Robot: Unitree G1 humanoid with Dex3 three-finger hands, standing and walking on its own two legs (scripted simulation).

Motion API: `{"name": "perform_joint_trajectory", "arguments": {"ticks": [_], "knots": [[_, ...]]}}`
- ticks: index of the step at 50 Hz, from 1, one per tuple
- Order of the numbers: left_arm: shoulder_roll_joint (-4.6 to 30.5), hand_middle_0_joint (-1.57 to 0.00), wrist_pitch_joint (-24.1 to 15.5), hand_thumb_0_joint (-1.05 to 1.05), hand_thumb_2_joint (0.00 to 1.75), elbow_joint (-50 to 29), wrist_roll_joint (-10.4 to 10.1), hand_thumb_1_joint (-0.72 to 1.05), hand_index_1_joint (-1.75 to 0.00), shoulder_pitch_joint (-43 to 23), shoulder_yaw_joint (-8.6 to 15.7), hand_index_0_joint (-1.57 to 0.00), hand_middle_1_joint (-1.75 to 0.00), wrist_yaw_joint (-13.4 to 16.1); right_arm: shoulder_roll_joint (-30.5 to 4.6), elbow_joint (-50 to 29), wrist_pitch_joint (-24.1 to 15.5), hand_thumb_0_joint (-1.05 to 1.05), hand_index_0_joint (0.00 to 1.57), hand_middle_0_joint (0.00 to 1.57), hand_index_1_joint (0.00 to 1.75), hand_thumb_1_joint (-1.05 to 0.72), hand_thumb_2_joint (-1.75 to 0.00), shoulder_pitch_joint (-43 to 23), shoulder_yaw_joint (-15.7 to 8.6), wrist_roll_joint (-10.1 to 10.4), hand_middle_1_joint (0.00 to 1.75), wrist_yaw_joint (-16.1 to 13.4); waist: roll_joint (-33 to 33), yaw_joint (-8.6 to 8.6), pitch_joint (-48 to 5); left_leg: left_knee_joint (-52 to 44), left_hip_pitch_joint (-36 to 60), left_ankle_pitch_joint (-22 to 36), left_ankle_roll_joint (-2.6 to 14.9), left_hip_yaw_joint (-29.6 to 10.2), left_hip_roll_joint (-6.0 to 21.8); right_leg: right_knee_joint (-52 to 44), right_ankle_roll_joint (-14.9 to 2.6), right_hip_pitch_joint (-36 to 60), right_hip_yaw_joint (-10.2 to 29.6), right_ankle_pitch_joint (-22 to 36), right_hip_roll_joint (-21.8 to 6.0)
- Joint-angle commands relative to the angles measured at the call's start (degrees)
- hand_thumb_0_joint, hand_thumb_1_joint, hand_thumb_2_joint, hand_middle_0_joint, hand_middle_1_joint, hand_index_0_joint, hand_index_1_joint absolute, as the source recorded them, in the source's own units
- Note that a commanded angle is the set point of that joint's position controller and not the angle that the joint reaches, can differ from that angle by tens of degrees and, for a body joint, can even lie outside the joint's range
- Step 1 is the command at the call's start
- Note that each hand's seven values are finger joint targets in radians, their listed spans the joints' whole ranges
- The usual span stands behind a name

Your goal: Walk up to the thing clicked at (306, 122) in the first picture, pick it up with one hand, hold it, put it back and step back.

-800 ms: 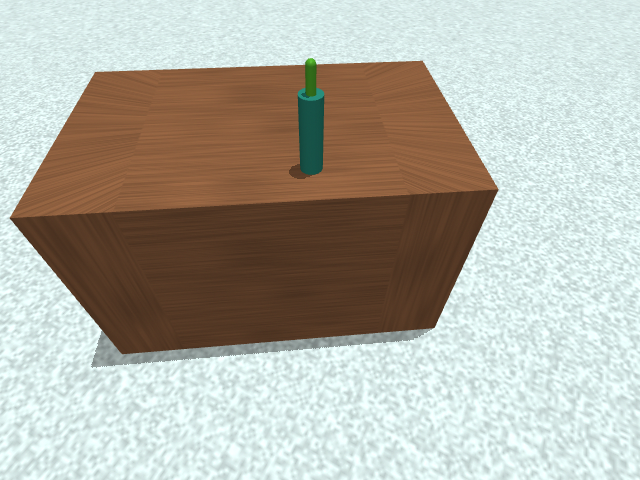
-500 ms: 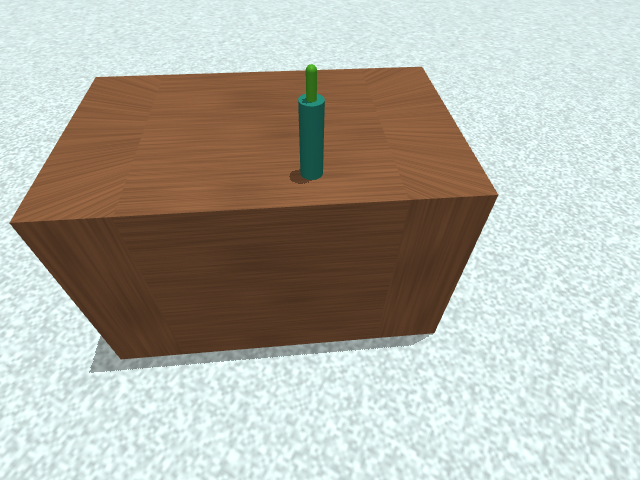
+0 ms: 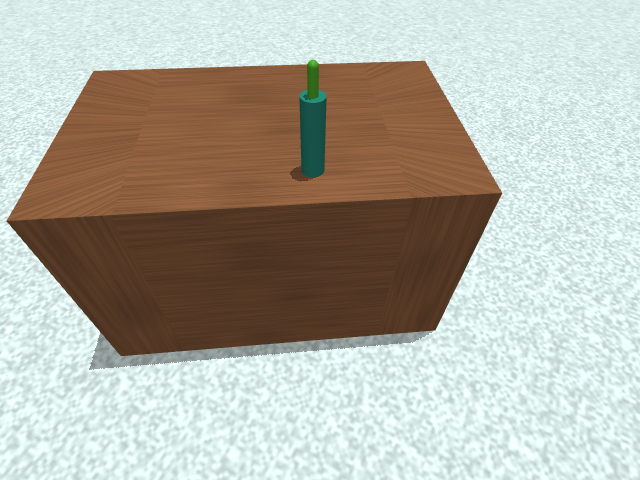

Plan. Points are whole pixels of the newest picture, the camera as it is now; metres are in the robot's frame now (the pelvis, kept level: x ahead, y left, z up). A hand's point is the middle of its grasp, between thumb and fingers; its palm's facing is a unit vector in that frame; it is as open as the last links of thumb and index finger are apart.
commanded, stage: stand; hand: right
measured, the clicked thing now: (312, 121) +0.80 +0.02 +0.00
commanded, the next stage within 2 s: walk up in 0.32 s
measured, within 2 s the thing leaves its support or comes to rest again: neither
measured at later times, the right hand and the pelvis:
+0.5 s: hand out of the picture +0.10 -0.25 -0.15, palm faces -0.09 +0.93 -0.36, open 7.4 cm; pelvis +0.03 +0.02 -0.01, yaw +3 degrees
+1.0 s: hand (411, 439) +0.21 -0.12 -0.15, palm faces -0.08 +0.94 -0.34, open 7.4 cm; pelvis +0.19 +0.14 -0.01, yaw +5 degrees
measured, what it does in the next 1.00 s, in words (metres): walks ahead: left foot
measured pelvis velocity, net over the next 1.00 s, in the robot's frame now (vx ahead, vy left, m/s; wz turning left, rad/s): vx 0.19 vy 0.14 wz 0.09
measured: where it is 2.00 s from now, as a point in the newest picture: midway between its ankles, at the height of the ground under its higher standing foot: (268, 451)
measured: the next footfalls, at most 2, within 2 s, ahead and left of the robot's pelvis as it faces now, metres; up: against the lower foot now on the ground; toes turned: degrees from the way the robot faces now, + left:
left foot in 0.64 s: +0.18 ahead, +0.23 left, +0.00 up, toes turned +8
right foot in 1.12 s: +0.39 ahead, +0.03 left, +0.00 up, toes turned +2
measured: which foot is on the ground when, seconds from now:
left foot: down 0.00-0.36, up 0.38-0.62, down 0.64-1.00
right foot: down 0.00-0.66, up 0.68-1.00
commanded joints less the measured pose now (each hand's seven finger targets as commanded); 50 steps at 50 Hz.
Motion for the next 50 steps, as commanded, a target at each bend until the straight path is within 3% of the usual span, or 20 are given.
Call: {"name": "perform_joint_trajectory", "arguments": {"ticks": [1, 15, 16, 17, 18, 19, 21, 25, 28, 29, 32, 33, 34, 35, 36, 39, 40, 44, 47, 50], "knots": [[12.19, -0.2, -1.33, 0.0, 0.9, -3.38, 0.01, 0.9, -0.3, -2.03, 2.52, -0.2, -0.3, 0.9, -12.61, -3.61, -1.45, 0.0, 0.2, 0.2, 0.3, -0.9, -0.9, -2.62, -2.14, 0.1, 0.3, -0.69, 0.4, -0.03, -4.32, -3.1, 0.73, 8.93, 1.44, -5.42, 6.95, -2.66, -1.66, 0.12, 5.15, 8.27, -6.87], [12.05, -0.2, -1.3, 0.0, 0.9, -3.36, -0.04, 0.9, -0.3, -2.07, 2.36, -0.2, -0.3, 0.96, -12.49, -3.47, -1.36, 0.0, 0.2, 0.2, 0.3, -0.9, -0.9, -2.48, -2.19, 0.2, 0.3, -0.68, -0.45, -0.06, -3.46, -3.26, 0.8, 8.81, 1.49, -5.52, 7.03, -3.19, -1.63, -0.03, 4.99, 7.6, -6.89], [18.12, -0.2, -2.45, 0.0, 0.9, -4.68, 0.38, 0.9, -0.3, 3.72, 6.32, -0.2, -0.3, 0.56, -16.86, -6.81, -0.7, 0.0, 0.2, 0.2, 0.3, -0.9, -0.9, -0.32, -5.58, -1.05, 0.3, 1.11, 1.83, 1.52, -6.86, 3.26, -5.18, -15.43, 4.44, -5.1, 3.37, 0.3, -4.47, 6.72, 4.77, -16.03, -5.31], [19.63, -0.2, -2.63, 0.0, 0.9, -3.49, 1.02, 0.9, -0.3, 8.51, 7.25, -0.2, -0.3, 0.6, -15.68, -8.09, -0.15, 0.0, 0.2, 0.2, 0.3, -0.9, -0.9, -1.95, -5.57, -1.57, 0.3, 1.98, 0.01, 3.95, -2.42, 7.49, -17.68, -26.07, 4.08, -4.42, 1.75, -2.32, -6.82, 9.56, 10.76, -28.51, -8.68], [21.51, -0.2, -2.97, 0.0, 0.9, -3.1, 1.56, 0.9, -0.3, 10.04, 8.52, -0.2, -0.3, 0.82, -14.08, -9.58, 0.4, 0.0, 0.2, 0.2, 0.3, -0.9, -0.9, -4.19, -5.68, -1.89, 0.3, 2.4, -7.43, 5.38, 1.23, 22.54, -26.13, -20.9, 2.46, -0.48, -0.37, -10.32, -10.24, 10.31, 21.18, -35.12, -16.73], [23.03, -0.2, -3.41, 0.0, 0.9, -5.12, 1.83, 0.9, -0.3, 8.62, 9.38, -0.2, -0.3, 1.15, -14.25, -10.92, 0.75, 0.0, 0.2, 0.2, 0.3, -0.9, -0.9, -4.31, -5.71, -2.63, 0.3, 2.74, -6.82, 5.19, 3.42, 30.45, -30.9, -18.46, 2.04, -4.54, 1.64, -13.21, -13.65, 6.75, 26.93, -37.61, -23.34], [20.16, -0.2, -4.06, 0.0, 0.9, -8.07, 1.53, 0.9, -0.3, 5.37, 9.1, -0.2, -0.3, 1.27, -14.74, -11.29, 0.35, 0.0, 0.2, 0.2, 0.3, -0.9, -0.9, -1.68, -6.45, -2.44, 0.3, 3.45, -2.81, 3.35, 5.23, 33.42, -31.19, -14.5, 1.25, -7.66, 5.0, -12.6, -15.54, 4.36, 24.75, -28.42, -23.83], [19.57, -0.2, -4.7, 0.0, 0.9, -11.11, 1.52, 0.9, -0.3, 2.31, 8.99, -0.2, -0.3, 0.7, -14.06, -13.04, 0.17, 0.0, 0.2, 0.2, 0.3, -0.9, -0.9, 1.5, -7.48, -2.04, 0.3, 5.12, -5.55, 0.83, 4.39, 28.5, -25.8, -11.71, -0.79, -5.15, 6.18, -9.95, -12.87, 2.86, 10.61, -15.5, -17.72], [20.54, -0.2, -4.77, 0.0, 0.9, -13.29, 2.03, 0.9, -0.3, 0.27, 8.99, -0.2, -0.3, 0.05, -13.67, -14.48, -0.02, 0.0, 0.2, 0.2, 0.3, -0.9, -0.9, 2.89, -8.2, -1.68, 0.3, 5.68, -10.08, -0.76, 4.19, 20.3, -15.01, -8.31, -0.52, -2.54, 7.22, -6.73, -11.1, -5.98, 4.98, -13.29, -16.29], [20.2, -0.2, -4.64, 0.0, 0.9, -13.35, 1.73, 0.9, -0.3, 0.3, 8.82, -0.2, -0.3, -0.19, -13.71, -14.14, -0.21, 0.0, 0.2, 0.2, 0.3, -0.9, -0.9, 3.86, -8.56, -1.57, 0.3, 5.67, -9.76, -1.05, 4.01, 17.97, -11.92, -5.98, -0.67, -0.01, 5.75, -4.68, -10.06, -8.03, 2.19, -13.72, -14.23], [17.47, -0.2, -3.51, 0.0, 0.9, -13.84, 1.99, 0.9, -0.3, 1.48, 7.82, -0.2, -0.3, -0.43, -15.28, -10.57, -0.61, 0.0, 0.2, 0.2, 0.3, -0.9, -0.9, 15.34, -10.31, -1.61, 0.3, 4.78, -1.42, -6.56, -1.05, 15.6, 6.58, -2.24, -0.44, 5.63, 1.14, 13.39, -7.55, -18.28, -2.99, -13.61, -10.62], [14.27, -0.2, -3.13, 0.0, 0.9, -13.96, 2.0, 0.9, -0.3, 4.39, 6.82, -0.2, -0.3, -0.65, -18.1, -9.02, -0.91, 0.0, 0.2, 0.2, 0.3, -0.9, -0.9, 21.8, -11.49, -1.67, 0.3, 4.02, 8.48, -9.3, -4.46, 13.1, 14.44, -9.68, 1.83, 1.41, 1.09, 29.62, -6.29, -23.09, -5.63, -11.12, -6.86], [9.26, -0.2, -2.97, 0.0, 0.9, -14.51, 0.95, 0.9, -0.3, 7.69, 5.4, -0.2, -0.3, -0.99, -21.99, -9.72, -1.3, 0.0, 0.2, 0.2, 0.3, -0.9, -0.9, 25.39, -11.97, -2.52, 0.3, 3.23, 23.13, -9.6, -3.24, 1.01, 13.33, -27.47, 5.78, -21.0, 12.05, 46.83, -4.04, -32.2, -3.86, -25.09, 1.64], [13.1, -0.2, -2.85, 0.0, 0.9, -15.52, 0.05, 0.9, -0.3, 6.02, 6.12, -0.2, -0.3, -0.43, -25.35, -12.82, -1.85, 0.0, 0.2, 0.2, 0.3, -0.9, -0.9, 19.72, -11.71, -1.43, 0.3, 3.32, 18.84, -7.65, -2.46, -11.69, 5.19, -39.31, 11.6, -43.01, 20.2, 50.89, -4.47, -32.08, 2.28, -25.03, 3.43], [17.34, -0.2, -2.72, 0.0, 0.9, -15.28, 0.55, 0.9, -0.3, 4.66, 6.37, -0.2, -0.3, 0.04, -27.3, -14.45, -1.73, 0.0, 0.2, 0.2, 0.3, -0.9, -0.9, 14.72, -12.07, -0.15, 0.3, 3.24, 14.34, -5.8, 1.27, -13.31, -2.26, -42.27, 14.11, -46.35, 23.23, 52.53, -5.08, -30.13, 6.31, -22.91, -0.54], [17.73, -0.2, -2.71, 0.0, 0.9, -11.65, -1.03, 0.9, -0.3, 11.57, 6.75, -0.2, -0.3, -0.55, -19.69, -17.19, -3.05, 0.0, 0.2, 0.2, 0.3, -0.9, -0.9, 8.43, -9.24, -0.24, 0.3, 2.12, 7.38, 0.31, 4.77, -6.36, -5.37, -23.74, 10.21, -22.57, 15.33, 47.71, -4.59, -27.59, 7.61, -10.48, -4.54], [17.29, -0.2, -2.69, 0.0, 0.9, -11.01, -1.13, 0.9, -0.3, 12.52, 6.62, -0.2, -0.3, -0.89, -18.43, -16.87, -3.55, 0.0, 0.2, 0.2, 0.3, -0.9, -0.9, 10.38, -8.8, 0.08, 0.3, 2.03, 7.32, -0.02, 4.01, -5.93, -5.43, -16.25, 9.24, -18.6, 13.9, 44.48, -4.05, -25.75, 6.46, -8.64, -4.68], [15.25, -0.2, -2.34, 0.0, 0.9, -13.66, -0.23, 0.9, -0.3, 9.68, 6.57, -0.2, -0.3, -1.83, -17.88, -17.84, -4.63, 0.0, 0.2, 0.2, 0.3, -0.9, -0.9, 13.41, -8.57, 0.03, 0.3, 1.75, 6.86, -0.78, 3.93, -6.75, -3.68, -2.76, 11.74, -12.89, 14.3, 34.95, -1.13, -24.07, 3.54, -6.12, -4.49], [14.33, -0.2, -2.79, 0.0, 0.9, -16.71, 0.33, 0.9, -0.3, 5.4, 6.58, -0.2, -0.3, -2.5, -18.44, -18.91, -4.96, 0.0, 0.2, 0.2, 0.3, -0.9, -0.9, 14.86, -8.54, -0.06, 0.3, 1.56, 6.44, -1.83, 5.32, -5.8, -2.55, 2.8, 13.91, -11.13, 15.85, 27.21, -1.11, -24.13, 1.74, -5.35, -5.63], [13.02, -0.2, -3.43, 0.0, 0.9, -18.55, 0.47, 0.9, -0.3, 2.85, 6.58, -0.2, -0.3, -2.82, -17.46, -19.96, -4.78, 0.0, 0.2, 0.2, 0.3, -0.9, -0.9, 16.35, -8.16, -0.06, 0.3, 1.61, 5.71, -2.99, 3.64, -1.69, -1.45, 14.38, 12.27, -7.27, 13.44, 20.4, -2.0, -20.38, -1.65, -1.97, -3.37]]}}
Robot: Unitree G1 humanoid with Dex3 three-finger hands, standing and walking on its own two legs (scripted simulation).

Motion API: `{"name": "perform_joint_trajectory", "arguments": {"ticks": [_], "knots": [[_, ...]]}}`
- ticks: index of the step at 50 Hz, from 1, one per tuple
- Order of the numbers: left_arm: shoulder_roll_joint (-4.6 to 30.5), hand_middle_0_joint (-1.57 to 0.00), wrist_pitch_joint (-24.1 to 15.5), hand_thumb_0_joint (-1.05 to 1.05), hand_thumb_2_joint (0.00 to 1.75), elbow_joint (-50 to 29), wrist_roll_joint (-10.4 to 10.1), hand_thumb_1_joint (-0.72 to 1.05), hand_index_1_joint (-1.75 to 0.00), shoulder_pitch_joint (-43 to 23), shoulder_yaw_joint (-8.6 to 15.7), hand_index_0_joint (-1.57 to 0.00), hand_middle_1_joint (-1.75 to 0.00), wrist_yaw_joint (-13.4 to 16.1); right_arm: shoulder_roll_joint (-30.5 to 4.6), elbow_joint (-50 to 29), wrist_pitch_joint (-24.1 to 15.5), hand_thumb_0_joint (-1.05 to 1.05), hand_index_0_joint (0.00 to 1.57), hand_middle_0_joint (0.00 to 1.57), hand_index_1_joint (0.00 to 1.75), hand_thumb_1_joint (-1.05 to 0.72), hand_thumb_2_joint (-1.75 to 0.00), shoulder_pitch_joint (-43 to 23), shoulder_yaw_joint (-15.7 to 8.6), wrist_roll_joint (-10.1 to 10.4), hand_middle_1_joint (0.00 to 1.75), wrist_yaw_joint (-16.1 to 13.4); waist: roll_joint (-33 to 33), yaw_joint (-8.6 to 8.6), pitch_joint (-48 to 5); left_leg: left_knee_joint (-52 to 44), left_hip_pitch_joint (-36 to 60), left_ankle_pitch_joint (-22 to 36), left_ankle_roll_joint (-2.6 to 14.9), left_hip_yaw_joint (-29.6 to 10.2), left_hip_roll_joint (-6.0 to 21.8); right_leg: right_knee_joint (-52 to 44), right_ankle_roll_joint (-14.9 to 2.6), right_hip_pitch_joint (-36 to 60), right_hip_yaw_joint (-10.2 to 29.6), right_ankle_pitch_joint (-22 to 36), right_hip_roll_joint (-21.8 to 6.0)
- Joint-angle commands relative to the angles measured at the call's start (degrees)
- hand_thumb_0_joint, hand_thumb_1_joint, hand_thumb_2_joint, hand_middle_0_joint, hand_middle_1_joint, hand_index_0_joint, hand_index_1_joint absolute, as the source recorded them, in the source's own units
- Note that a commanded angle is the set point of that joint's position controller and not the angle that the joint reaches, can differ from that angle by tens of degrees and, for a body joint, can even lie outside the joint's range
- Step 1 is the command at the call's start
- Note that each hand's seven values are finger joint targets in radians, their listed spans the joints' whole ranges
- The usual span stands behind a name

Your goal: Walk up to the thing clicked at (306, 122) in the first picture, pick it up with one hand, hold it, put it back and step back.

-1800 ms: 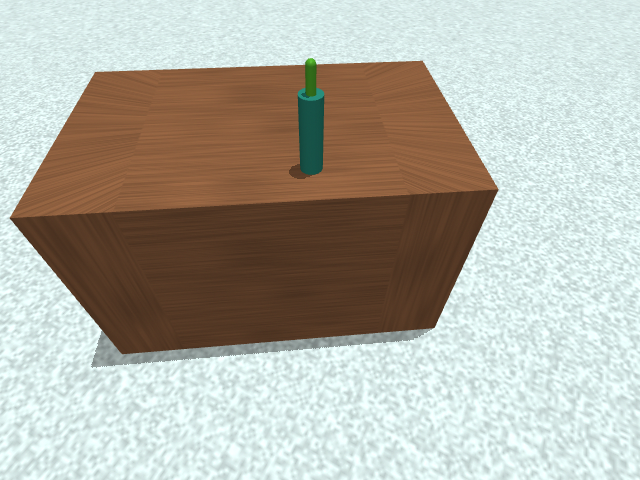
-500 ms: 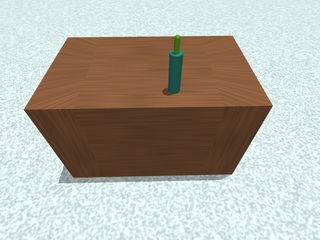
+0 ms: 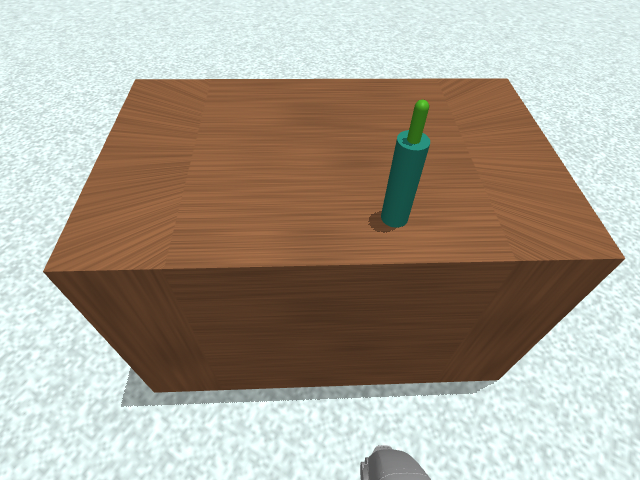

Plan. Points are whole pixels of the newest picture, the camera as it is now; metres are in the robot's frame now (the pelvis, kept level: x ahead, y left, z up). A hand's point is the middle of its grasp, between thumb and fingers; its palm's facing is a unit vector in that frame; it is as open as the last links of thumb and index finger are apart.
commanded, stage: walk up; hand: right
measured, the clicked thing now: (406, 167) +0.60 -0.17 +0.01
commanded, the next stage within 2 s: none
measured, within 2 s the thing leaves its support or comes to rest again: neither
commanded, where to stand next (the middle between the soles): +0.18 -0.01 m, yaw +0 degrees
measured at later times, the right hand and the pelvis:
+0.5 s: hand (486, 396) +0.25 -0.26 -0.15, palm faces -0.06 +0.91 -0.42, open 7.4 cm; pelvis +0.15 +0.01 -0.02, yaw +1 degrees
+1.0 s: hand (495, 420) +0.22 -0.27 -0.17, palm faces +0.03 +0.93 -0.36, open 7.4 cm; pelvis +0.13 +0.00 -0.02, yaw -2 degrees
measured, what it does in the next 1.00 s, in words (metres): walks ahead: right foot, then left foot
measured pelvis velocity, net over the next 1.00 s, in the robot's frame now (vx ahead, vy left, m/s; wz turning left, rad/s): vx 0.13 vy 0.00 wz -0.03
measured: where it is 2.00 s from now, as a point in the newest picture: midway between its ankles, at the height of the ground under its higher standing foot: outside the picture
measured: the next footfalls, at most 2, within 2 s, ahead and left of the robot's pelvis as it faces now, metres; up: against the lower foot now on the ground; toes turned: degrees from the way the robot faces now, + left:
right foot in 0.12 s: +0.19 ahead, -0.12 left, +0.00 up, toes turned -3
left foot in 0.48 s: +0.26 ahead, +0.13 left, +0.00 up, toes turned -2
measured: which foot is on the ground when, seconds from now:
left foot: down 0.00-0.14, up 0.16-0.46, down 0.48-1.00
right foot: up 0.00-0.10, down 0.12-0.52, up 0.54-0.80, down 0.82-1.00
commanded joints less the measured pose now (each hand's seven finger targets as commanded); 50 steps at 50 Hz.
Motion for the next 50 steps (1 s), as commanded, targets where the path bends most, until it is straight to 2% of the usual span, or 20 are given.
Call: {"name": "perform_joint_trajectory", "arguments": {"ticks": [1, 3, 5, 6, 7, 8, 9, 14, 17, 20, 24, 26, 27, 32, 38, 41, 44, 46, 48, 50], "knots": [[8.94, -0.2, -2.34, 0.0, 0.9, -6.71, 0.1, 0.9, -0.3, -3.28, 3.23, -0.2, -0.3, 0.34, -16.49, -6.33, -1.54, 0.0, 0.2, 0.2, 0.3, -0.9, -0.9, -0.03, -4.52, 0.52, 0.3, -1.1, 7.92, -0.2, 0.13, -6.4, -2.72, 24.76, 9.01, -10.07, 14.77, -9.22, -1.16, 3.56, -2.46, 4.07, 0.61], [8.5, -0.2, -2.64, 0.0, 0.9, -6.45, -0.12, 0.9, -0.3, -1.84, 3.41, -0.2, -0.3, 0.58, -15.85, -7.11, -0.95, 0.0, 0.2, 0.2, 0.3, -0.9, -0.9, 0.39, -4.25, 0.64, 0.3, -1.3, 7.18, 0.28, -1.36, -2.37, -3.91, 26.52, 7.37, -8.93, 13.42, -12.03, -1.64, 9.11, -3.75, 5.52, 2.72], [9.76, -0.2, -2.98, 0.0, 0.9, -4.25, -0.03, 0.9, -0.3, 6.68, 4.29, -0.2, -0.3, 1.42, -14.25, -8.49, -0.43, 0.0, 0.2, 0.2, 0.3, -0.9, -0.9, -1.16, -3.63, 1.19, 0.3, -1.46, 1.87, 4.79, -6.49, 10.73, -7.0, 28.9, 5.06, -5.61, 10.11, -18.14, -2.76, 22.69, -5.17, 8.31, 5.15], [12.4, -0.2, -3.42, 0.0, 0.9, -3.75, 0.36, 0.9, -0.3, 11.37, 5.3, -0.2, -0.3, 2.06, -11.84, -9.19, -0.51, 0.0, 0.2, 0.2, 0.3, -0.9, -0.9, -0.23, -2.57, 1.47, 0.3, -1.55, -4.02, 7.43, -9.62, 22.21, -12.97, 22.73, 3.19, -3.12, 6.82, -19.98, -4.77, 30.73, 0.57, 7.26, 0.79], [16.85, -0.2, -3.8, 0.0, 0.9, -4.56, 0.59, 0.9, -0.3, 13.81, 6.71, -0.2, -0.3, 2.63, -8.57, -10.14, -0.57, 0.0, 0.2, 0.2, 0.3, -0.9, -0.9, 3.08, -1.34, 1.49, 0.3, -1.5, -14.75, 7.03, -13.49, 35.96, -23.96, -2.19, 0.67, -1.63, 0.45, -23.18, -9.77, 38.7, 24.54, 6.24, -15.03], [17.58, -0.2, -3.69, 0.0, 0.9, -5.79, -0.33, 0.9, -0.3, 12.21, 6.51, -0.2, -0.3, 2.61, -13.32, -8.78, 0.04, 0.0, 0.2, 0.2, 0.3, -0.9, -0.9, 2.89, -2.18, 1.28, 0.3, -2.1, -9.5, 7.06, -11.59, 40.22, -29.03, -14.07, 0.27, -4.41, -0.57, -27.45, -16.11, 36.99, 35.91, 4.58, -21.5], [17.87, -0.2, -3.56, 0.0, 0.9, -6.59, -0.94, 0.9, -0.3, 9.46, 6.26, -0.2, -0.3, 2.74, -15.32, -7.93, 0.29, 0.0, 0.2, 0.2, 0.3, -0.9, -0.9, 2.08, -2.71, 0.86, 0.3, -2.75, -7.39, 6.33, -8.9, 43.77, -29.62, -15.85, -0.07, -7.0, 2.04, -27.19, -19.87, 32.17, 38.8, 4.11, -23.92], [12.7, -0.2, -3.56, 0.0, 0.9, -7.85, -0.84, 0.9, -0.3, 3.46, 3.87, -0.2, -0.3, 3.25, -11.64, -5.63, 0.95, 0.0, 0.2, 0.2, 0.3, -0.9, -0.9, 2.4, -2.15, 1.17, 0.3, -1.82, -6.0, 1.72, -0.51, 36.76, -20.8, -5.21, -1.54, -6.99, 3.51, -25.95, -12.31, 12.33, 9.42, 23.32, -9.98], [11.28, -0.2, -3.17, 0.0, 0.9, -8.79, 0.1, 0.9, -0.3, 1.62, 2.87, -0.2, -0.3, 3.71, -9.82, -5.34, 0.9, 0.0, 0.2, 0.2, 0.3, -0.9, -0.9, -0.15, -1.57, 1.36, 0.3, -2.11, -7.51, 1.91, -1.88, 22.96, -16.63, -1.4, -3.74, -3.5, 3.58, -21.91, -12.12, 10.92, 2.33, 39.7, -7.81], [12.31, -0.2, -1.72, 0.0, 0.9, -8.4, -0.13, 0.9, -0.3, 2.02, 2.83, -0.2, -0.3, 3.97, -9.7, -4.85, 0.45, 0.0, 0.2, 0.2, 0.3, -0.9, -0.9, -4.0, -1.59, 1.32, 0.3, -3.02, -9.03, 3.61, -5.96, 15.33, -14.82, 3.05, -3.85, -1.03, 1.94, -15.43, -11.08, 15.65, 2.53, 41.08, -7.9], [10.54, -0.2, 0.91, 0.0, 0.9, -9.44, -1.51, 0.9, -0.3, -1.45, 1.67, -0.2, -0.3, 3.87, -13.36, -3.38, 0.44, 0.0, 0.2, 0.2, 0.3, -0.9, -0.9, -2.31, -2.95, 0.32, 0.3, -4.03, -2.72, 0.3, -7.53, 6.04, -3.4, 20.88, -0.91, -3.59, 2.7, -5.98, -5.83, 4.62, 2.62, 16.49, -4.98], [7.71, -0.2, 2.41, 0.0, 0.9, -8.48, -2.62, 0.9, -0.3, 3.35, 0.96, -0.2, -0.3, 4.25, -18.95, -5.8, 0.43, 0.0, 0.2, 0.2, 0.3, -0.9, -0.9, -6.1, -3.63, 0.03, 0.3, -4.29, 10.86, 2.55, -9.66, -3.16, -6.0, 28.37, 8.7, -28.12, 22.21, 8.22, -1.25, 2.85, 1.0, -16.02, 5.44], [10.5, -0.2, 3.61, 0.0, 0.9, -6.76, -2.51, 0.9, -0.3, 4.37, 1.69, -0.2, -0.3, 4.92, -20.56, -5.73, 0.58, 0.0, 0.2, 0.2, 0.3, -0.9, -0.9, -7.96, -3.94, 0.82, 0.3, -4.3, 12.38, 1.81, -10.88, -3.84, -7.79, 23.46, 14.17, -32.15, 25.43, 15.68, -1.19, 5.94, 5.62, -22.2, 4.2], [10.63, -0.2, 3.84, 0.0, 0.9, -2.95, -1.82, 0.9, -0.3, 4.47, 2.48, -0.2, -0.3, 4.29, -16.6, -5.75, 1.01, 0.0, 0.2, 0.2, 0.3, -0.9, -0.9, -13.79, -2.65, 0.65, 0.3, -5.02, 11.91, 3.95, -7.56, -0.97, -12.06, 18.93, 8.99, -17.1, 16.67, 17.79, -1.41, 5.07, 7.28, -16.05, 4.57], [9.65, -0.2, 2.24, 0.0, 0.9, -0.89, -1.05, 0.9, -0.3, 3.49, 2.45, -0.2, -0.3, 3.83, -16.43, -5.36, 2.07, 0.0, 0.2, 0.2, 0.3, -0.9, -0.9, -13.59, -2.73, -0.64, 0.3, -4.09, 13.13, 1.93, -10.41, 1.21, -6.87, 8.65, 8.81, -16.29, 15.62, -3.46, 0.79, 9.29, 0.23, -16.27, 4.01], [8.95, -0.2, 1.16, 0.0, 0.9, 2.39, -0.11, 0.9, -0.3, 6.74, 2.78, -0.2, -0.3, 4.13, -15.46, -5.01, 3.13, 0.0, 0.2, 0.2, 0.3, -0.9, -0.9, -16.12, -2.0, 0.07, 0.3, -3.48, 10.57, 4.73, -9.4, 6.3, -12.82, 7.15, 5.67, -12.81, 13.07, -20.92, -0.45, 18.63, -1.08, -4.38, 4.6], [18.32, -0.2, 0.37, 0.0, 0.9, -1.16, 1.38, 0.9, -0.3, -4.62, 3.63, -0.2, -0.3, 4.2, -12.12, -4.49, 3.14, 0.0, 0.2, 0.2, 0.3, -0.9, -0.9, -19.47, -1.35, 1.4, 0.3, -3.63, -8.67, 2.9, -1.94, 18.91, -14.27, -10.44, -1.75, -6.02, 3.13, -26.9, -10.89, 0.94, 26.01, -9.39, -14.17], [12.4, -0.2, 0.31, 0.0, 0.9, -2.66, 0.58, 0.9, -0.3, -10.57, 1.98, -0.2, -0.3, 3.8, -12.71, -1.24, 2.36, 0.0, 0.2, 0.2, 0.3, -0.9, -0.9, -14.99, -1.65, 1.08, 0.3, -3.14, -3.92, -1.39, -0.64, 11.33, -4.17, -4.35, -1.35, -7.26, 5.12, -22.01, -7.03, -2.89, 14.87, -5.12, -9.09], [10.06, -0.2, 0.05, 0.0, 0.9, -0.9, -0.12, 0.9, -0.3, -8.14, 1.64, -0.2, -0.3, 3.96, -12.5, 0.39, 1.37, 0.0, 0.2, 0.2, 0.3, -0.9, -0.9, -15.45, -1.19, 1.43, 0.3, -2.88, -1.41, 0.27, -4.02, 5.72, -4.14, 18.17, 0.83, -10.55, 8.2, -17.97, -2.06, 5.79, 6.35, 5.85, -2.92], [11.05, -0.2, -0.02, 0.0, 0.9, 1.04, -0.49, 0.9, -0.3, -4.02, 1.5, -0.2, -0.3, 3.8, -12.05, -0.09, 1.46, 0.0, 0.2, 0.2, 0.3, -0.9, -0.9, -18.98, -0.32, 1.37, 0.3, -2.83, -4.7, 3.11, -6.51, 6.47, -5.22, 15.56, 1.59, -9.83, 7.59, -20.24, -1.79, 9.72, 7.95, 5.94, -2.34]]}}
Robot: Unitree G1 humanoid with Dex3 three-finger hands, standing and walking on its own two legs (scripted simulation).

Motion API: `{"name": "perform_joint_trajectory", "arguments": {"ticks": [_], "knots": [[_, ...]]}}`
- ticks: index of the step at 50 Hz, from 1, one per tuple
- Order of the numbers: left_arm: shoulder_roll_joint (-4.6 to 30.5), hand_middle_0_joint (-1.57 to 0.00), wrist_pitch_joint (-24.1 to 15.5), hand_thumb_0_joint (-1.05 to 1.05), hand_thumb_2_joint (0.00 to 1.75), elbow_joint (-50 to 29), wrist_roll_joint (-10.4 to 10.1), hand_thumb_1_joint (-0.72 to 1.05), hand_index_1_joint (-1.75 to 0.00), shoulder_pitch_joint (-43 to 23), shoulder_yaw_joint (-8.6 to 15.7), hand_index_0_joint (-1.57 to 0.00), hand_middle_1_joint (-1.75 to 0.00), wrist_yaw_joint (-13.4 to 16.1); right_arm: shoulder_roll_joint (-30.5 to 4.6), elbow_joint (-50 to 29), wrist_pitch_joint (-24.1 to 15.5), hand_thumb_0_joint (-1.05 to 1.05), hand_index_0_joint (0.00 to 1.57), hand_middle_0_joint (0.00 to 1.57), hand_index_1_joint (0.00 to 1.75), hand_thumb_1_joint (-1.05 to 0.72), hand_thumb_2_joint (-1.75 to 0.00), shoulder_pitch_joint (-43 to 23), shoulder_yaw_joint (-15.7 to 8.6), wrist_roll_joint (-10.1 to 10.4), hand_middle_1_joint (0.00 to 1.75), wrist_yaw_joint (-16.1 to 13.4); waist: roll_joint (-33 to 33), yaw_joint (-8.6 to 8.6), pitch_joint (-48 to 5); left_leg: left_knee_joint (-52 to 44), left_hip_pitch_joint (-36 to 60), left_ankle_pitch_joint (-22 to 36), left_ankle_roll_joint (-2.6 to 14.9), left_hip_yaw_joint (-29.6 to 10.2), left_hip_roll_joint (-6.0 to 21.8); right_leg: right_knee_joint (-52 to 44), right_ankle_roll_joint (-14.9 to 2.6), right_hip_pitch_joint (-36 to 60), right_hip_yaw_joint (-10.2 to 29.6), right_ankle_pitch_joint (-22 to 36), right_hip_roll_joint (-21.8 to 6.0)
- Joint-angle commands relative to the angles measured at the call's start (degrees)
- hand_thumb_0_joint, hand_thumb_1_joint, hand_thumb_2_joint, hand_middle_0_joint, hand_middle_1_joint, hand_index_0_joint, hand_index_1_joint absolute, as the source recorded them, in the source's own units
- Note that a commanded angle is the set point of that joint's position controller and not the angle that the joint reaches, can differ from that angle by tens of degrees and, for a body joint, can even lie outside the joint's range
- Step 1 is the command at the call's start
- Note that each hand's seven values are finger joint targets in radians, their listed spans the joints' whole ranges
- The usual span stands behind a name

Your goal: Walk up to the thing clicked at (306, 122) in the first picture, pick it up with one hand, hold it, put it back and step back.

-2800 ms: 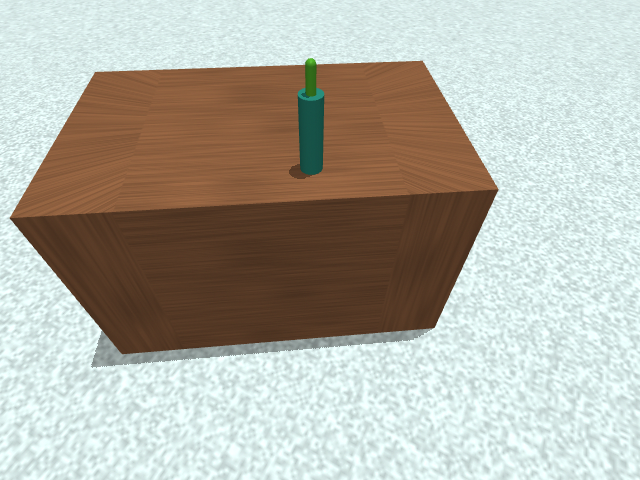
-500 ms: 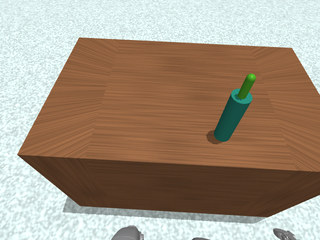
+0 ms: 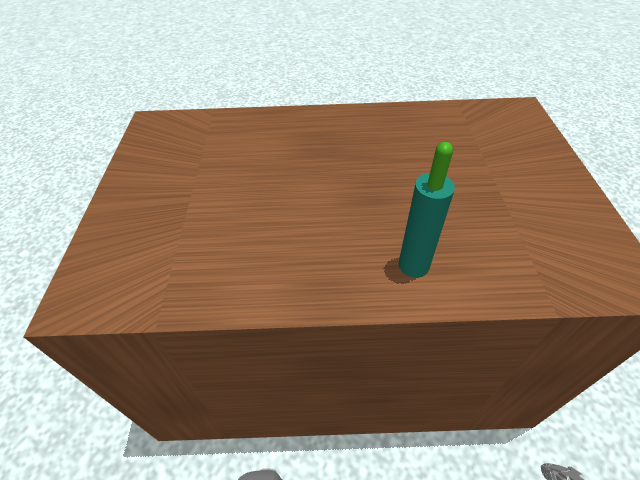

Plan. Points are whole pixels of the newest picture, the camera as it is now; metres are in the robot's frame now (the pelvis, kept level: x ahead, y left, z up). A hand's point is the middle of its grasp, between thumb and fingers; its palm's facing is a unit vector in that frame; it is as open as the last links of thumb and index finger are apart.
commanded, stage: walk up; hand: right
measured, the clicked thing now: (427, 214) +0.48 -0.15 +0.03
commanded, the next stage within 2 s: stand in 1.04 s
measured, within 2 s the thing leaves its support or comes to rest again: neither
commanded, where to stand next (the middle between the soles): +0.05 +0.00 m, yaw +2 degrees
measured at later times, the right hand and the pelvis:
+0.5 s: hand out of the picture +0.09 -0.25 -0.13, palm faces -0.03 +0.93 -0.37, open 7.4 cm; pelvis +0.01 +0.00 +0.02, yaw +1 degrees
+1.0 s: hand out of the picture +0.14 -0.23 -0.12, palm faces -0.05 +0.94 -0.34, open 7.4 cm; pelvis +0.02 +0.01 +0.02, yaw +2 degrees
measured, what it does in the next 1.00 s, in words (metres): stands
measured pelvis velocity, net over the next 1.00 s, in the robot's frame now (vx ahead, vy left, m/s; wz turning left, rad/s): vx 0.02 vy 0.01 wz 0.03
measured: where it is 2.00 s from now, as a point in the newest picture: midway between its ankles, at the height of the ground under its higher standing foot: outside the picture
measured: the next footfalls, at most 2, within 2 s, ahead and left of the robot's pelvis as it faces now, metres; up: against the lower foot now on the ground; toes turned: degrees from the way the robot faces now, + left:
none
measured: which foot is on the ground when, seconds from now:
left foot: down 0.00-1.00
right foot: down 0.00-1.00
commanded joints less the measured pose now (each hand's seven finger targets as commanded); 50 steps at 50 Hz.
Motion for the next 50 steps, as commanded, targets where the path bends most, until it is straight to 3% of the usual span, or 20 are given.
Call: {"name": "perform_joint_trajectory", "arguments": {"ticks": [1, 2, 3, 5, 7, 11, 16, 19, 23, 27, 30, 34, 39, 44, 50], "knots": [[14.21, -0.2, -2.47, 0.0, 0.9, -4.99, -0.42, 0.9, -0.3, -4.98, 3.07, -0.2, -0.3, 0.59, -10.18, -3.55, -2.01, 0.0, 0.2, 0.2, 0.3, -0.9, -0.9, -4.92, -1.54, 0.11, 0.3, -0.23, -10.27, -0.05, -4.49, -5.22, 10.25, -0.24, 3.33, -4.2, 2.18, -15.23, -3.98, -8.89, 8.81, 8.08, -7.59], [14.34, -0.2, -2.13, 0.0, 0.9, -4.82, -0.39, 0.9, -0.3, -6.51, 3.19, -0.2, -0.3, 0.64, -10.48, -2.41, -1.72, 0.0, 0.2, 0.2, 0.3, -0.9, -0.9, -4.69, -1.63, 0.0, 0.3, -0.16, -10.27, -0.49, -1.13, -5.91, 9.17, -5.11, 2.3, -3.81, 1.33, -17.86, -4.39, -11.67, 9.48, 0.66, -8.47], [13.98, -0.2, -1.89, 0.0, 0.9, -4.74, -0.22, 0.9, -0.3, -8.42, 3.02, -0.2, -0.3, 0.57, -10.5, -1.23, -1.61, 0.0, 0.2, 0.2, 0.3, -0.9, -0.9, -4.11, -1.78, -0.04, 0.3, 0.0, -9.3, -1.46, 0.0, -7.69, 10.0, -7.87, 1.71, -3.79, 1.21, -18.68, -4.56, -12.46, 9.16, -2.54, -8.77], [12.92, -0.2, -1.64, 0.0, 0.9, -3.68, -0.61, 0.9, -0.3, -9.08, 2.73, -0.2, -0.3, 0.47, -10.95, 0.06, -1.63, 0.0, 0.2, 0.2, 0.3, -0.9, -0.9, -4.22, -1.68, -0.3, 0.3, 0.24, -5.85, -1.43, 0.63, -12.07, 9.98, -11.38, 1.64, -6.79, 3.07, -18.96, -4.27, -12.57, 7.6, -5.99, -7.11], [12.26, -0.2, -1.6, 0.0, 0.9, -2.47, -0.79, 0.9, -0.3, -7.58, 2.5, -0.2, -0.3, 0.3, -10.9, 0.89, -1.9, 0.0, 0.2, 0.2, 0.3, -0.9, -0.9, -4.69, -1.09, -0.55, 0.3, 0.44, -3.99, -0.29, 0.7, -14.86, 6.75, -14.88, 2.18, -9.1, 4.36, -19.02, -4.17, -8.93, 6.64, -5.48, -5.82], [12.01, -0.2, -1.73, 0.0, 0.9, -1.16, -1.04, 0.9, -0.3, -8.26, 2.53, -0.2, -0.3, 0.26, -10.85, 3.23, -2.74, 0.0, 0.2, 0.2, 0.3, -0.9, -0.9, -4.2, -0.5, -0.48, 0.3, 0.11, -1.15, 0.01, -2.99, -17.01, 6.28, -6.61, 1.74, -9.15, 4.87, -18.18, -4.08, -0.7, 5.08, 4.65, -5.53], [11.94, -0.2, -1.63, 0.0, 0.9, 0.5, -1.29, 0.9, -0.3, -9.33, 2.51, -0.2, -0.3, 0.39, -10.11, 4.73, -2.94, 0.0, 0.2, 0.2, 0.3, -0.9, -0.9, -4.77, -0.15, -0.25, 0.3, -0.25, -0.57, 0.01, -6.12, -15.85, 9.14, 4.27, 1.48, -7.61, 5.17, -19.26, -3.39, 2.47, 4.13, 11.77, -5.95], [11.74, -0.2, -1.48, 0.0, 0.9, 1.13, -1.43, 0.9, -0.3, -10.1, 2.45, -0.2, -0.3, 0.38, -10.18, 5.31, -2.82, 0.0, 0.2, 0.2, 0.3, -0.9, -0.9, -4.87, -0.16, -0.25, 0.3, -0.42, 0.03, -0.14, -7.22, -15.76, 10.29, 6.53, 1.51, -7.42, 5.05, -19.22, -3.12, 3.1, 3.44, 13.34, -5.83], [11.34, -0.2, -1.09, 0.0, 0.9, 2.5, -1.34, 0.9, -0.3, -10.39, 2.15, -0.2, -0.3, 0.3, -10.17, 5.7, -2.58, 0.0, 0.2, 0.2, 0.3, -0.9, -0.9, -6.04, -0.43, -0.36, 0.3, -0.56, 0.87, -0.4, -6.86, -17.78, 10.15, 1.85, 1.64, -8.38, 5.28, -19.78, -2.88, 2.84, 2.75, 11.49, -5.35], [11.09, -0.2, -1.29, 0.0, 0.9, 3.35, -1.26, 0.9, -0.3, -10.03, 1.92, -0.2, -0.3, 0.27, -9.87, 5.92, -2.51, 0.0, 0.2, 0.2, 0.3, -0.9, -0.9, -7.13, -0.38, -0.2, 0.3, -0.59, 0.32, -0.46, -7.25, -17.37, 11.73, 3.42, 1.74, -8.01, 5.27, -21.37, -2.7, 2.82, 2.95, 12.34, -5.9], [11.5, -0.2, -1.6, 0.0, 0.9, 3.75, -1.14, 0.9, -0.3, -11.32, 2.07, -0.2, -0.3, 0.45, -9.33, 6.27, -2.41, 0.0, 0.2, 0.2, 0.3, -0.9, -0.9, -7.1, -0.35, -0.05, 0.3, -0.54, -1.87, -1.04, -7.4, -14.84, 13.39, 11.55, 1.55, -6.14, 4.65, -22.42, -2.23, 2.7, 3.07, 17.39, -6.81], [11.59, -0.2, -1.61, 0.0, 0.9, 3.97, -1.25, 0.9, -0.3, -11.03, 2.13, -0.2, -0.3, 0.61, -9.33, 6.59, -2.22, 0.0, 0.2, 0.2, 0.3, -0.9, -0.9, -7.73, -0.4, 0.04, 0.3, -0.64, -2.66, -0.92, -8.66, -13.51, 16.27, 17.3, 1.89, -4.99, 4.77, -22.59, -1.75, 3.02, 2.36, 21.01, -7.05], [11.56, -0.2, -1.4, 0.0, 0.9, 4.53, -1.05, 0.9, -0.3, -10.79, 2.12, -0.2, -0.3, 0.68, -8.96, 6.43, -1.77, 0.0, 0.2, 0.2, 0.3, -0.9, -0.9, -8.96, -0.41, -0.02, 0.3, -0.56, -3.55, -0.79, -7.16, -14.33, 15.8, 15.43, 1.75, -5.2, 4.76, -23.51, -1.46, 2.83, 1.92, 18.91, -7.07], [11.33, -0.2, -1.24, 0.0, 0.9, 4.61, -0.94, 0.9, -0.3, -10.38, 2.03, -0.2, -0.3, 0.57, -9.1, 6.69, -1.62, 0.0, 0.2, 0.2, 0.3, -0.9, -0.9, -9.76, -0.42, -0.08, 0.3, -0.5, -1.85, -0.73, -6.39, -17.06, 14.78, 8.17, 1.23, -6.23, 4.56, -24.32, -1.56, 2.92, 1.93, 14.53, -6.76], [11.27, -0.2, -1.18, 0.0, 0.9, 4.82, -0.8, 0.9, -0.3, -9.25, 2.19, -0.2, -0.3, 0.41, -9.05, 6.9, -1.82, 0.0, 0.2, 0.2, 0.3, -0.9, -0.9, -9.88, -0.37, -0.17, 0.3, -0.5, -0.24, -0.42, -7.01, -19.21, 13.7, 5.06, 1.01, -7.61, 4.92, -23.78, -1.86, 4.97, 1.53, 13.53, -6.41]]}}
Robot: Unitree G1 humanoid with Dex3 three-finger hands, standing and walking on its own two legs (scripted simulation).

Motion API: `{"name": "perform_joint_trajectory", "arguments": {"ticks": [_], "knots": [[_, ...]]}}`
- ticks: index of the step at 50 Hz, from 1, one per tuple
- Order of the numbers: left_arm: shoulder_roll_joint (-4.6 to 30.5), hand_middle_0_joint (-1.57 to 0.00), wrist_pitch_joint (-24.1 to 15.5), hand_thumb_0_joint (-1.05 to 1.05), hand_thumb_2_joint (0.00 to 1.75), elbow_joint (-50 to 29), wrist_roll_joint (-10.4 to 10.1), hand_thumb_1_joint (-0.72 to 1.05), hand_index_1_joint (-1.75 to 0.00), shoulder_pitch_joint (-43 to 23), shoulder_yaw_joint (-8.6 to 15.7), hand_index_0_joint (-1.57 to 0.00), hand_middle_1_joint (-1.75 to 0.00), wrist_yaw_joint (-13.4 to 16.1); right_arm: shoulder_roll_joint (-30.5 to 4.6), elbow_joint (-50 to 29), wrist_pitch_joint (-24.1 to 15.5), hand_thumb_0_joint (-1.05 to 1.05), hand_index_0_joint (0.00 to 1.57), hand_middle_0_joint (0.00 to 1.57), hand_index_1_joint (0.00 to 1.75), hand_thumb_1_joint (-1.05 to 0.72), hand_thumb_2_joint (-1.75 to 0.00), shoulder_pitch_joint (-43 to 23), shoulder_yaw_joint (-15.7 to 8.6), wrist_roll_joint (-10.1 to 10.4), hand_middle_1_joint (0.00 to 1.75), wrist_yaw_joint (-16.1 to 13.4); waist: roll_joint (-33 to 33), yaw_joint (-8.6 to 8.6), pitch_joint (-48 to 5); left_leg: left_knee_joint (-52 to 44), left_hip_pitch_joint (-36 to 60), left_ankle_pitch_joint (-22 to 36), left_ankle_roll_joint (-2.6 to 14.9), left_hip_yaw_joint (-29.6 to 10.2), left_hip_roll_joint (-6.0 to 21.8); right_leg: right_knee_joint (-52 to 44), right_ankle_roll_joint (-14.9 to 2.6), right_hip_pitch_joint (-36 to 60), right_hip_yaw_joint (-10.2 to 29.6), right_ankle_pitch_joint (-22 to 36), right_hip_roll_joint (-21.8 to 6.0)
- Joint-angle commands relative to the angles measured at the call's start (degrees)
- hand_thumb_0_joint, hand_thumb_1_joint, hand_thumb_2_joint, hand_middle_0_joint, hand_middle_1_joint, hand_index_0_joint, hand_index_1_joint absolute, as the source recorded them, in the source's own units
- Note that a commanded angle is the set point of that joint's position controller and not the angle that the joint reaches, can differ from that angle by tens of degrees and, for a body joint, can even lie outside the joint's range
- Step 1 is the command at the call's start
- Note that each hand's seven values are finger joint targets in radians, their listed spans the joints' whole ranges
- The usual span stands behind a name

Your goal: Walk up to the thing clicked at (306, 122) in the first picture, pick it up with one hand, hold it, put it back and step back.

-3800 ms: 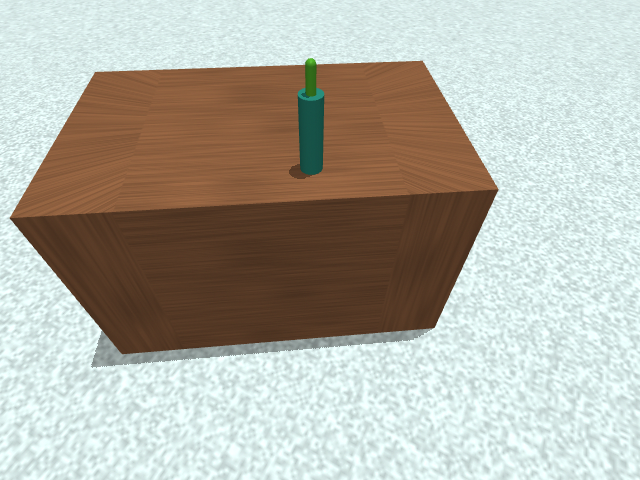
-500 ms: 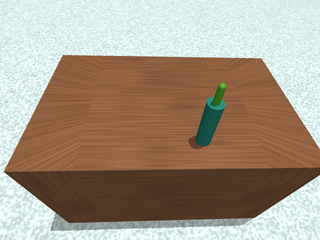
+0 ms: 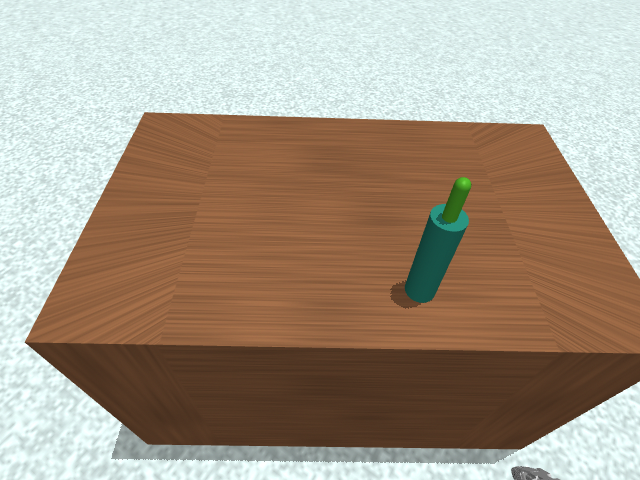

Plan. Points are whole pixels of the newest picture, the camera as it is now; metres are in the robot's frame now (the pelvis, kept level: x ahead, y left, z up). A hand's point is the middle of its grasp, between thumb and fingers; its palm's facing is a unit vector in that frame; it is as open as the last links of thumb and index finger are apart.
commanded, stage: walk up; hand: right
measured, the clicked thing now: (438, 243) +0.45 -0.17 +0.00
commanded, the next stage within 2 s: stand in 0.04 s
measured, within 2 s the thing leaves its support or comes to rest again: neither
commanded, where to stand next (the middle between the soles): +0.03 -0.01 m, yaw +0 degrees
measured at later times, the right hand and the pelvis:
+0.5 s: hand out of the picture +0.08 -0.25 -0.15, palm faces +0.01 +0.94 -0.35, open 7.4 cm; pelvis +0.01 +0.00 +0.00, yaw -1 degrees
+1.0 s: hand out of the picture +0.09 -0.25 -0.15, palm faces +0.00 +0.94 -0.34, open 7.4 cm; pelvis +0.02 +0.00 +0.00, yaw -1 degrees
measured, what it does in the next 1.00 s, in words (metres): stands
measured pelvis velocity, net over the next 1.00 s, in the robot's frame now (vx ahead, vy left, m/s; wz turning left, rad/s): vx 0.02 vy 0.00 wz -0.02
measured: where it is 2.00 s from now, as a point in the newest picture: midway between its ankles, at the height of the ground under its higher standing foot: outside the picture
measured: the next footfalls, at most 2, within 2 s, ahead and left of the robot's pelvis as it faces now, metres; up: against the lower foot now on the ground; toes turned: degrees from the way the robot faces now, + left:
none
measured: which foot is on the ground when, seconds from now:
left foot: down 0.00-1.00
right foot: down 0.00-1.00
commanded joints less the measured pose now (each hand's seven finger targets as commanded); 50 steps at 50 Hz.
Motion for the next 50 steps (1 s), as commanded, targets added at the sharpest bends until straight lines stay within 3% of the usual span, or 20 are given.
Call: {"name": "perform_joint_trajectory", "arguments": {"ticks": [1, 2, 4, 7, 10, 13, 22, 24, 26, 29, 32, 36, 40, 44, 47, 50], "knots": [[12.02, -0.2, -1.17, 0.0, 0.9, -2.77, 0.08, 0.9, -0.3, -0.92, 2.41, -0.2, -0.3, 0.77, -12.95, -3.59, -1.5, 0.0, 0.2, 0.2, 0.3, -0.9, -0.9, -3.79, -2.3, 0.08, 0.3, -0.6, 2.93, -0.36, -5.52, -4.39, 6.89, 1.8, 1.77, -6.35, 6.1, -3.78, -2.5, -5.38, 3.13, 5.57, -5.44], [11.56, -0.2, -1.66, 0.0, 0.9, -3.04, 0.81, 0.9, -0.3, 0.21, 2.2, -0.2, -0.3, 0.91, -13.51, -3.01, -1.62, 0.0, 0.2, 0.2, 0.3, -0.9, -0.9, -2.51, -2.62, -0.26, 0.3, -0.63, 2.38, -0.1, -7.42, -2.39, 9.98, 6.52, 1.87, -5.17, 5.73, -3.92, -2.14, -5.45, 4.31, 7.28, -6.44], [12.01, -0.2, -2.11, 0.0, 0.9, -3.27, 0.65, 0.9, -0.3, -0.31, 2.15, -0.2, -0.3, 1.1, -13.2, -2.78, -1.57, 0.0, 0.2, 0.2, 0.3, -0.9, -0.9, -1.9, -2.62, -0.13, 0.3, -0.62, 1.26, -0.65, -7.05, -1.19, 10.31, 9.6, 2.03, -4.94, 5.84, -4.37, -1.91, -5.94, 4.39, 8.44, -6.61], [12.17, -0.2, -2.14, 0.0, 0.9, -3.65, 0.56, 0.9, -0.3, -0.39, 2.21, -0.2, -0.3, 1.12, -13.14, -2.63, -1.53, 0.0, 0.2, 0.2, 0.3, -0.9, -0.9, -1.55, -2.65, -0.01, 0.3, -0.57, 1.71, -0.75, -5.79, -2.05, 9.14, 7.59, 2.07, -5.22, 5.82, -4.51, -1.98, -5.69, 4.28, 6.81, -6.39], [11.97, -0.2, -1.96, 0.0, 0.9, -3.54, 0.67, 0.9, -0.3, 0.37, 2.17, -0.2, -0.3, 1.14, -13.45, -2.68, -1.34, 0.0, 0.2, 0.2, 0.3, -0.9, -0.9, -1.39, -2.85, 0.05, 0.3, -0.52, 1.18, -0.85, -3.19, -3.51, 7.45, 1.25, 2.05, -5.76, 5.69, -4.92, -2.08, -7.36, 4.04, 2.48, -6.02], [11.93, -0.2, -1.93, 0.0, 0.9, -3.81, 0.66, 0.9, -0.3, 1.13, 2.21, -0.2, -0.3, 1.1, -13.73, -2.67, -1.42, 0.0, 0.2, 0.2, 0.3, -0.9, -0.9, -1.31, -2.97, -0.02, 0.3, -0.43, 1.34, -0.45, -3.37, -3.94, 7.55, 0.3, 2.17, -6.16, 5.79, -4.5, -2.21, -7.23, 4.03, 2.18, -6.02], [12.11, -0.2, -2.07, 0.0, 0.9, -4.46, 0.42, 0.9, -0.3, 1.75, 2.08, -0.2, -0.3, 1.32, -13.34, -2.62, -1.49, 0.0, 0.2, 0.2, 0.3, -0.9, -0.9, -0.62, -2.75, 0.04, 0.3, -0.41, 0.11, -0.69, -4.27, -1.35, 9.57, 8.11, 2.36, -4.81, 5.57, -4.21, -1.99, -7.08, 4.28, 7.87, -6.51], [12.4, -0.2, -1.99, 0.0, 0.9, -4.72, 0.42, 0.9, -0.3, 1.32, 2.14, -0.2, -0.3, 1.37, -13.16, -2.41, -1.35, 0.0, 0.2, 0.2, 0.3, -0.9, -0.9, 0.28, -2.61, 0.1, 0.3, -0.48, 0.4, -1.0, -4.21, -1.77, 8.69, 8.12, 2.17, -4.77, 5.54, -4.08, -1.99, -6.25, 4.27, 7.77, -6.45], [12.07, -0.2, -1.8, 0.0, 0.9, -4.51, 0.53, 0.9, -0.3, 1.98, 2.14, -0.2, -0.3, 1.38, -13.56, -2.38, -1.15, 0.0, 0.2, 0.2, 0.3, -0.9, -0.9, 0.27, -2.71, 0.14, 0.3, -0.54, 1.29, -0.81, -3.19, -2.78, 7.6, 2.86, 2.22, -5.28, 5.46, -4.58, -2.17, -6.36, 4.25, 4.26, -6.22], [12.07, -0.2, -1.88, 0.0, 0.9, -4.53, 0.34, 0.9, -0.3, 2.72, 2.03, -0.2, -0.3, 1.32, -13.62, -2.66, -1.27, 0.0, 0.2, 0.2, 0.3, -0.9, -0.9, -0.29, -2.66, 0.12, 0.3, -0.49, 0.48, -0.56, -3.57, -1.93, 9.1, 5.34, 2.43, -5.02, 5.6, -4.49, -2.2, -7.01, 4.31, 6.04, -6.38], [12.41, -0.2, -1.97, 0.0, 0.9, -4.87, 0.53, 0.9, -0.3, 2.34, 2.09, -0.2, -0.3, 1.3, -13.38, -2.5, -1.16, 0.0, 0.2, 0.2, 0.3, -0.9, -0.9, 0.89, -2.55, 0.18, 0.3, -0.47, 0.15, -1.12, -2.85, -2.09, 8.64, 3.77, 2.3, -4.71, 5.3, -4.96, -2.29, -7.52, 4.5, 5.0, -6.43], [12.2, -0.2, -1.97, 0.0, 0.9, -5.09, 0.37, 0.9, -0.3, 2.65, 2.05, -0.2, -0.3, 1.39, -13.57, -2.59, -1.4, 0.0, 0.2, 0.2, 0.3, -0.9, -0.9, 0.49, -2.44, 0.19, 0.3, -0.51, 0.95, -0.77, -4.48, -1.27, 9.81, 8.39, 2.45, -4.7, 5.77, -4.17, -2.04, -6.19, 4.42, 8.58, -6.47], [12.43, -0.2, -1.74, 0.0, 0.9, -5.12, 0.47, 0.9, -0.3, 2.38, 2.15, -0.2, -0.3, 1.34, -13.3, -2.74, -1.18, 0.0, 0.2, 0.2, 0.3, -0.9, -0.9, 0.51, -2.36, 0.17, 0.3, -0.58, 1.28, -1.02, -3.25, -2.5, 8.73, 4.32, 2.24, -4.85, 5.55, -4.46, -2.27, -6.78, 4.39, 5.57, -6.16], [12.48, -0.2, -1.93, 0.0, 0.9, -5.3, 0.36, 0.9, -0.3, 2.64, 2.18, -0.2, -0.3, 1.41, -13.32, -2.82, -1.47, 0.0, 0.2, 0.2, 0.3, -0.9, -0.9, 0.91, -2.31, 0.01, 0.3, -0.65, 0.3, -0.8, -5.42, -0.67, 10.4, 12.78, 2.49, -4.04, 5.83, -3.17, -1.82, -5.25, 4.13, 11.84, -6.43], [12.07, -0.2, -1.77, 0.0, 0.9, -5.11, 0.41, 0.9, -0.3, 2.77, 1.93, -0.2, -0.3, 1.44, -13.56, -2.74, -1.2, 0.0, 0.2, 0.2, 0.3, -0.9, -0.9, 0.35, -2.33, 0.32, 0.3, -0.64, 0.73, -0.86, -3.23, -1.64, 8.67, 7.15, 2.49, -4.56, 5.67, -4.45, -1.91, -6.06, 4.32, 7.73, -6.41], [12.46, -0.2, -1.76, 0.0, 0.9, -5.41, 0.57, 0.9, -0.3, 2.17, 2.09, -0.2, -0.3, 1.45, -13.2, -2.99, -1.13, 0.0, 0.2, 0.2, 0.3, -0.9, -0.9, 0.47, -2.25, 0.2, 0.3, -0.57, 0.13, -1.09, -3.17, -1.81, 8.56, 6.51, 2.24, -4.52, 5.44, -4.34, -1.93, -6.31, 4.2, 7.4, -6.35]]}}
